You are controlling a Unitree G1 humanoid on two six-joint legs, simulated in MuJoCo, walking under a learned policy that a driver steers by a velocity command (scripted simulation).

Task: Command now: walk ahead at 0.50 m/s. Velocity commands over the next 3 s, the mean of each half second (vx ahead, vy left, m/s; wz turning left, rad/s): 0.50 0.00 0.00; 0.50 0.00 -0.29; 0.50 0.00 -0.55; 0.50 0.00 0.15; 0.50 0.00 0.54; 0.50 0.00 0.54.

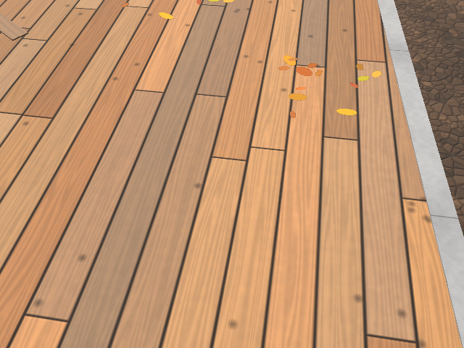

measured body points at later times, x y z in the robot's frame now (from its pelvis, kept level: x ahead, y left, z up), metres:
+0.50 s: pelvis +0.29 +0.07 +0.00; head +0.30 +0.08 +0.45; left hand +0.44 +0.33 -0.12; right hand +0.29 -0.20 -0.14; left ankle +0.25 +0.15 -0.75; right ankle +0.45 -0.12 -0.68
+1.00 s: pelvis +0.58 -0.01 +0.00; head +0.60 -0.02 +0.45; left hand +0.66 +0.25 -0.13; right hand +0.71 -0.30 -0.11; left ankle +0.73 +0.16 -0.68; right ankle +0.57 -0.08 -0.75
